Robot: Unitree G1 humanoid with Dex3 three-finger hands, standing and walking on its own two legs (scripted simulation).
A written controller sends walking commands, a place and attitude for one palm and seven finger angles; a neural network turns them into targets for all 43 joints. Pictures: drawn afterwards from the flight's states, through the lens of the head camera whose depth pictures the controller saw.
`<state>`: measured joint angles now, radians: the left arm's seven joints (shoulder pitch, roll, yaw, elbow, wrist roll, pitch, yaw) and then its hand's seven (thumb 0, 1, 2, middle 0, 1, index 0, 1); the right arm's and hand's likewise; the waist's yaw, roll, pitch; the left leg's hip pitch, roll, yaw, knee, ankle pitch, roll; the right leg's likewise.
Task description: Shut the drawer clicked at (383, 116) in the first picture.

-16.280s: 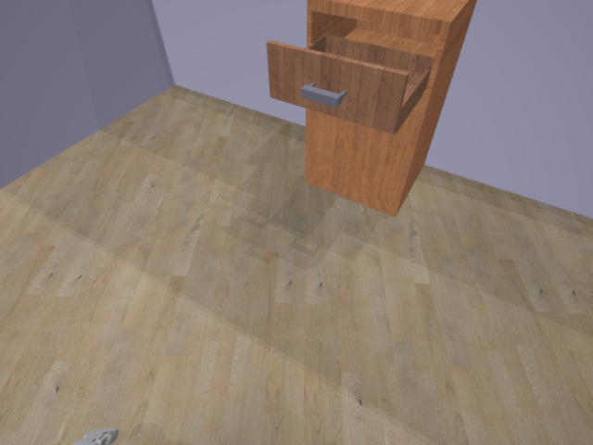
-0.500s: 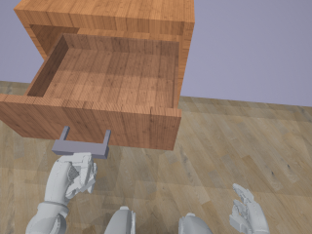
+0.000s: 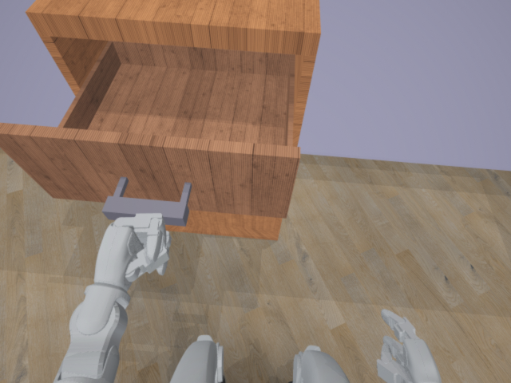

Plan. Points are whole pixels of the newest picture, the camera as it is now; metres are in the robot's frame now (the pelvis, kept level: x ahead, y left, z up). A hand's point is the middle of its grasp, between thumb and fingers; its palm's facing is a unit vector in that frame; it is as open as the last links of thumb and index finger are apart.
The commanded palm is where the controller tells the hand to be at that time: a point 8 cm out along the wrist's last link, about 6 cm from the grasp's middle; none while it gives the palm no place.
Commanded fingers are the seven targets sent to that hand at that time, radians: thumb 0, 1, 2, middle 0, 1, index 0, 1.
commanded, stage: push the drawer shut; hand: left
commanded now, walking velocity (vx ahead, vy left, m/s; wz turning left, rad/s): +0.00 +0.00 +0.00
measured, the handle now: (151, 198) +0.39 +0.18 +0.04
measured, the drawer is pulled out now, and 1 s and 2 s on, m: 0.23 0.08 0.00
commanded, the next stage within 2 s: none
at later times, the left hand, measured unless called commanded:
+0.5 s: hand (175, 208) +0.37 +0.14 +0.03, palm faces -0.09 -1.00 -0.04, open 3.3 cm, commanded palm +0.36 +0.19 +0.04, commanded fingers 0.00 0.90 0.90 -1.40 -1.60 -1.40 -1.60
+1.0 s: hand (185, 171) +0.44 +0.14 +0.03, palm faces -0.07 -1.00 -0.05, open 3.1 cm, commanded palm +0.43 +0.19 +0.04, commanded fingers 0.00 0.90 0.90 -1.40 -1.60 -1.40 -1.60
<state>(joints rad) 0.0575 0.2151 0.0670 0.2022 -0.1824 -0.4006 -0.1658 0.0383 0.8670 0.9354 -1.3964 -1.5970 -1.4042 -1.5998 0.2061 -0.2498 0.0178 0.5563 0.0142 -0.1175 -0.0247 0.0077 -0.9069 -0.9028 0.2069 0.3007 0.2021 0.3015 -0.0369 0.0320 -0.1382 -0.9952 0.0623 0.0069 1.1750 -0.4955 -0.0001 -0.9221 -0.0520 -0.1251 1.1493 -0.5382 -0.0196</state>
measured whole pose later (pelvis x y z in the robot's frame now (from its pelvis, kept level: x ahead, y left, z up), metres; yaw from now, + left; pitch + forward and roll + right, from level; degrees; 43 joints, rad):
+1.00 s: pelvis +0.00 +0.00 +0.00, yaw -1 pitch +22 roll -2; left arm -0.58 0.30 0.22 0.85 -0.12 -0.46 -0.15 0.00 0.85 0.92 -1.40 -1.60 -1.40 -1.60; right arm 0.27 -0.25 0.01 0.64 0.01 -0.01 -0.01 0.00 -0.91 -0.90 0.21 0.30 0.20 0.30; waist -0.11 0.03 -0.12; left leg -1.06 0.07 0.02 1.16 -0.48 0.00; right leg -1.00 -0.04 -0.11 1.14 -0.51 -0.02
